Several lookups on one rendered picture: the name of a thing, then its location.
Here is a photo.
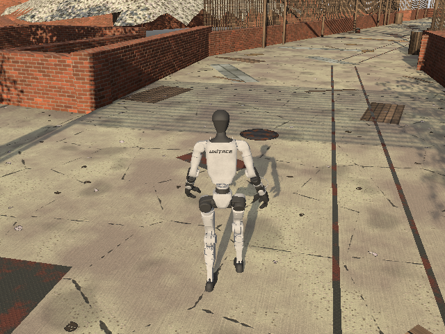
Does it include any robot left hand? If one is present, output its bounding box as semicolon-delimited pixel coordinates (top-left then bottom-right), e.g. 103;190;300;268
185;186;201;198

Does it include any robot right upper arm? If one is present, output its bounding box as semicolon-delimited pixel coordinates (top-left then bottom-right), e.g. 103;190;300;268
236;140;256;178

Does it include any left robot shin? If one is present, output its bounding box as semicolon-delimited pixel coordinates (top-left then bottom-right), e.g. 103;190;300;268
204;234;216;283

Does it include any left robot forearm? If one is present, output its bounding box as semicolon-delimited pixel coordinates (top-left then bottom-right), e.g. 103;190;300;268
185;167;196;189

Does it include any robot shin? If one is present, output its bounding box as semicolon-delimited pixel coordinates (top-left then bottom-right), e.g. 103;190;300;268
234;222;243;264
204;234;216;283

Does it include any right robot forearm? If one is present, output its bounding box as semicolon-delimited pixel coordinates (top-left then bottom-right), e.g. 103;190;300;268
250;167;266;196

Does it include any robot left upper arm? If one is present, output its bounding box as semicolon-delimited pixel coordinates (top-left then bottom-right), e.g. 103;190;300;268
188;140;207;177

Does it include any robot right hand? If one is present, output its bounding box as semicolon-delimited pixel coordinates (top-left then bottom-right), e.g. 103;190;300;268
253;192;269;209

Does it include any right robot shin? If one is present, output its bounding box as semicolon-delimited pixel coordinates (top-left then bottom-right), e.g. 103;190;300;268
234;222;243;264

